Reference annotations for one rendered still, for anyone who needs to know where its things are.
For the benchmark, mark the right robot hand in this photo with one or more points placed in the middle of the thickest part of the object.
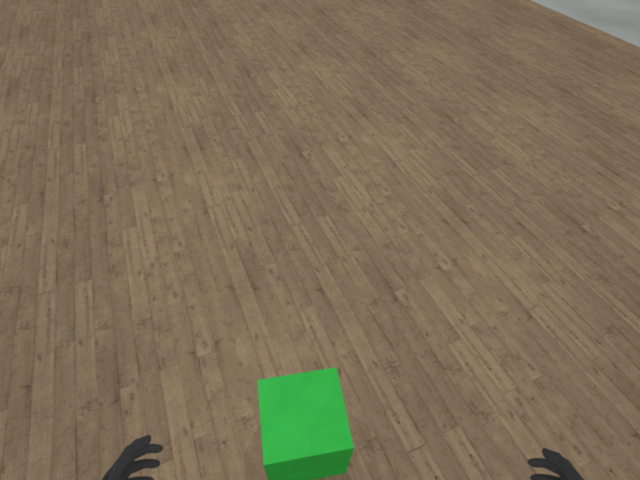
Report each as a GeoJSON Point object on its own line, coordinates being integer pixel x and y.
{"type": "Point", "coordinates": [556, 463]}

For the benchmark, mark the left robot hand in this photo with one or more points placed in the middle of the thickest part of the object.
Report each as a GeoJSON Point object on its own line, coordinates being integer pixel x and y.
{"type": "Point", "coordinates": [125, 464]}

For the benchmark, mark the carton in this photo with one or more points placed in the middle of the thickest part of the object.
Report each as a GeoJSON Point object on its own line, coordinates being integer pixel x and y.
{"type": "Point", "coordinates": [304, 426]}

